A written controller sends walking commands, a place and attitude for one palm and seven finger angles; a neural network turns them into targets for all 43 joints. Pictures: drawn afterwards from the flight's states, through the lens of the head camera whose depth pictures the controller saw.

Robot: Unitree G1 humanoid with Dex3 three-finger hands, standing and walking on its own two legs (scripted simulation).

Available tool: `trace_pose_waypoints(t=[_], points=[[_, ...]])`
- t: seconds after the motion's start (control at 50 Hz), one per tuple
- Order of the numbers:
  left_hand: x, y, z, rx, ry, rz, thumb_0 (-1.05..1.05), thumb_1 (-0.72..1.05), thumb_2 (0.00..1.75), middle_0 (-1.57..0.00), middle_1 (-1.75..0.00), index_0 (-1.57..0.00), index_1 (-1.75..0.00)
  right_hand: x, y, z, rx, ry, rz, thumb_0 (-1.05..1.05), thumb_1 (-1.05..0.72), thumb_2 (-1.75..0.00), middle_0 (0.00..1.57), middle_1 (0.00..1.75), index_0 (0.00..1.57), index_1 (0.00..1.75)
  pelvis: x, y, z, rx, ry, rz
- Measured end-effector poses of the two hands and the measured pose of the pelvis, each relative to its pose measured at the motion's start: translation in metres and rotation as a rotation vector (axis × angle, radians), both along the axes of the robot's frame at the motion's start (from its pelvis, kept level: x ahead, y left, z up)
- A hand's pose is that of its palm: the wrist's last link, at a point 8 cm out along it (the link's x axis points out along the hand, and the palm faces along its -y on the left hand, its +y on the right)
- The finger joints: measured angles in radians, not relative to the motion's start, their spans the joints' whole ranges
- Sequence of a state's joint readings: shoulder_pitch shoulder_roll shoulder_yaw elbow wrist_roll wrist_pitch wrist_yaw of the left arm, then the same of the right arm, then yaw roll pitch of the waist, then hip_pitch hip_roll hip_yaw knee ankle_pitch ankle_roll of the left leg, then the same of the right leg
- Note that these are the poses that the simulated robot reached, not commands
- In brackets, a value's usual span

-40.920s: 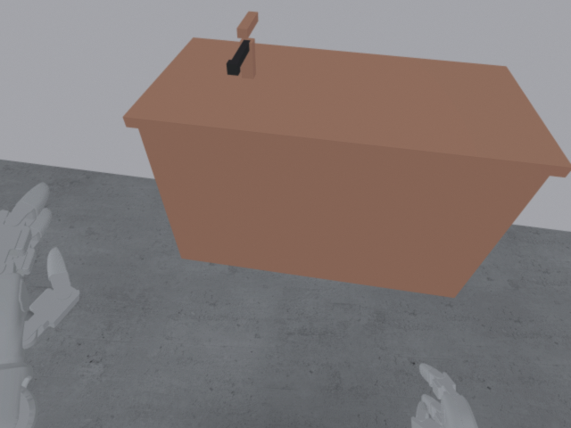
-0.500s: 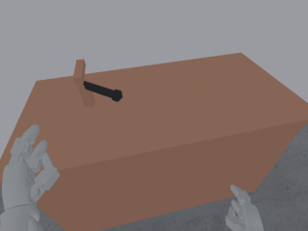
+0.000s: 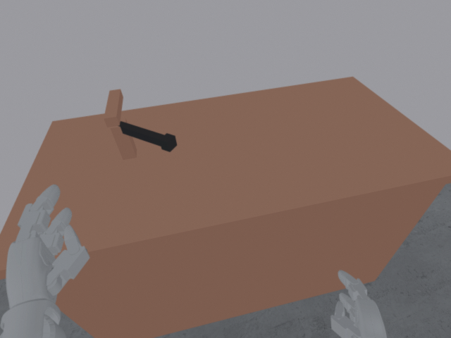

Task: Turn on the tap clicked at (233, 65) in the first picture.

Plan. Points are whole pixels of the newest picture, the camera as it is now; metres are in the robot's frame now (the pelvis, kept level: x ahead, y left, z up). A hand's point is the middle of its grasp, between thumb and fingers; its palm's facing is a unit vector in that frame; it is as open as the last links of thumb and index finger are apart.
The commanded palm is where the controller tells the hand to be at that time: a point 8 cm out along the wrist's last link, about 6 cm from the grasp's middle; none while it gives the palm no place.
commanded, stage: reach beside the lever's end, fingers flat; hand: left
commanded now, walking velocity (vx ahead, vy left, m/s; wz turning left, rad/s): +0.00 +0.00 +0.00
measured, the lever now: (168, 142) +0.49 +0.21 +0.10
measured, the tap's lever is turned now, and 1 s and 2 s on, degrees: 49 49 49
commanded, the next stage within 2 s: none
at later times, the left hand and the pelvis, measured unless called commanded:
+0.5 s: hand (81, 229) +0.22 +0.26 +0.13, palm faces +0.54 -0.84 -0.11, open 7.5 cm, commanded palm +0.19 +0.31 +0.14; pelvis +0.00 +0.00 +0.00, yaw -1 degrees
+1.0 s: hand (82, 203) +0.28 +0.30 +0.12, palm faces +0.55 -0.83 -0.09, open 7.6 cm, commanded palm +0.24 +0.34 +0.12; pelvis +0.00 +0.01 +0.00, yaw -1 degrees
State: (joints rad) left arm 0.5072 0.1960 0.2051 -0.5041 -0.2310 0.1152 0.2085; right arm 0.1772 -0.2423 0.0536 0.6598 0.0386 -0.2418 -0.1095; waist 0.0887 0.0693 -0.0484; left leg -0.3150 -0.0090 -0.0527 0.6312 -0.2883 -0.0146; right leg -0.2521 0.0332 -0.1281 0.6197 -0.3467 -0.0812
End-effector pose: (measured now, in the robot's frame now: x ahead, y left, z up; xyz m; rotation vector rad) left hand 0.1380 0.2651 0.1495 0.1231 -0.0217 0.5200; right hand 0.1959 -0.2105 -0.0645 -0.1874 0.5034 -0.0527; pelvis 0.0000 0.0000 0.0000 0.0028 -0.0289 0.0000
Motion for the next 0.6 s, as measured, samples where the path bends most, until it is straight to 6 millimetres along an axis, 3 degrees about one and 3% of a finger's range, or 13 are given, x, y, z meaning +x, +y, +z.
trace_pose_waypoints(t=[0.42, 0.6], points=[[0.037, 0.02, -0.008, -0.005, 0.016, 0.026, 0.02, 0.89, 0.9, -0.2, -0.3, -0.2, -0.3, -0.006, -0.013, -0.006, -0.009, 0.056, -0.047, 0.02, -0.9, -0.9, 0.2, 0.3, 0.2, 0.3, 0.005, -0.004, 0.002, 0.007, 0.015, -0.01], [0.047, 0.045, -0.014, -0.013, 0.017, 0.081, 0.02, 0.89, 0.9, -0.2, -0.29, -0.2, -0.29, -0.013, -0.021, -0.009, -0.034, 0.095, -0.074, 0.02, -0.9, -0.9, 0.2, 0.3, 0.2, 0.3, 0.003, -0.002, 0.003, 0.003, 0.022, -0.009]])
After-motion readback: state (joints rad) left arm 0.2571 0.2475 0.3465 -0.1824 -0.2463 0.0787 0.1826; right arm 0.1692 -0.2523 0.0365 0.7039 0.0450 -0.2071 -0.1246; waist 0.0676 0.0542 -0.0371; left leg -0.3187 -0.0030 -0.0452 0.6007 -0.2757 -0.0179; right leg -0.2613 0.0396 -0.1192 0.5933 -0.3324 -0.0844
